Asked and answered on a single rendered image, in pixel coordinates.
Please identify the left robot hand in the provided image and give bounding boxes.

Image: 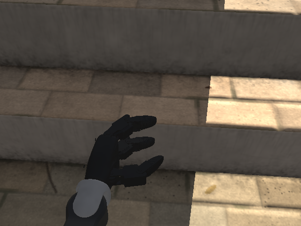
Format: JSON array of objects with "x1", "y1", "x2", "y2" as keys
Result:
[{"x1": 83, "y1": 114, "x2": 164, "y2": 189}]

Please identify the left robot forearm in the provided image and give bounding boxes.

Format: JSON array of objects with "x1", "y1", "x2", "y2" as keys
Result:
[{"x1": 63, "y1": 179, "x2": 111, "y2": 226}]

